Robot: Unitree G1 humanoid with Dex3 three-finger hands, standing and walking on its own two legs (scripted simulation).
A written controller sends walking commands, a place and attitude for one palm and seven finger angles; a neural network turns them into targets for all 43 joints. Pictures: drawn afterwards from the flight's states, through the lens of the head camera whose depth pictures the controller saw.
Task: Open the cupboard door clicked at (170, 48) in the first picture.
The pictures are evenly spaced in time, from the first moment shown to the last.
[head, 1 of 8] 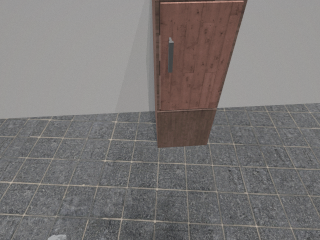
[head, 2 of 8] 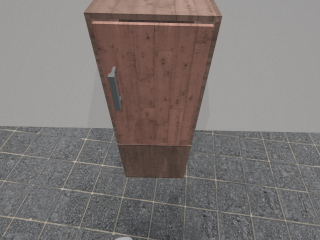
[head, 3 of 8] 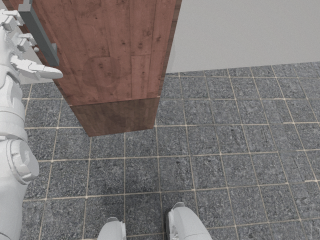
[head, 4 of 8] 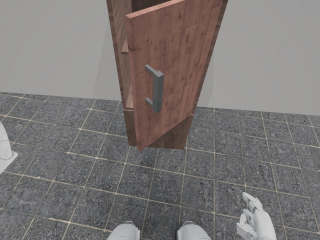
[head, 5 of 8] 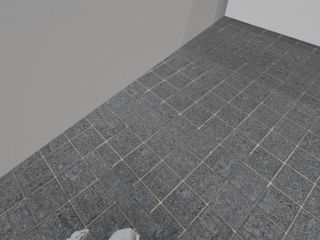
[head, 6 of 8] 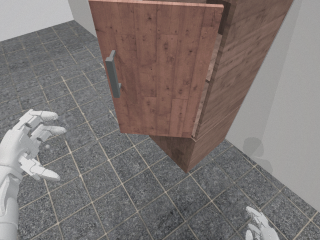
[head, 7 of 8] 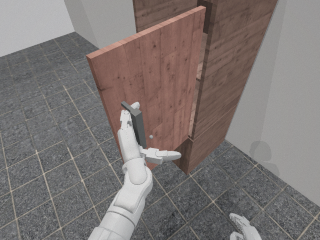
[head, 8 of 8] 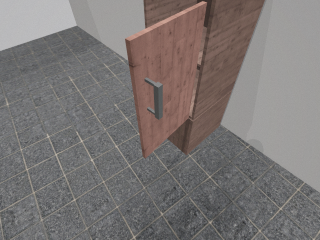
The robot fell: no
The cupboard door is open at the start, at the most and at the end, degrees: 0 96 95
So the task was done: yes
